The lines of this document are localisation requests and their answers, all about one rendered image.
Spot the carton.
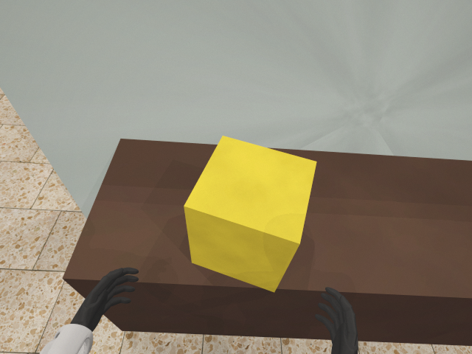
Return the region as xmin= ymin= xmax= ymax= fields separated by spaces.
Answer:
xmin=184 ymin=136 xmax=316 ymax=292

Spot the robot left forearm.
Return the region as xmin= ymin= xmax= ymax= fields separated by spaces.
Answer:
xmin=40 ymin=324 xmax=93 ymax=354

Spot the pedestal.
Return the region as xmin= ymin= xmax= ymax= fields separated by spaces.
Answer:
xmin=62 ymin=139 xmax=472 ymax=346

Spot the right robot hand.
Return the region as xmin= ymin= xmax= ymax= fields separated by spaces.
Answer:
xmin=315 ymin=287 xmax=358 ymax=354

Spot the left robot hand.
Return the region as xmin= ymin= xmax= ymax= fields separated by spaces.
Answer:
xmin=70 ymin=268 xmax=139 ymax=332

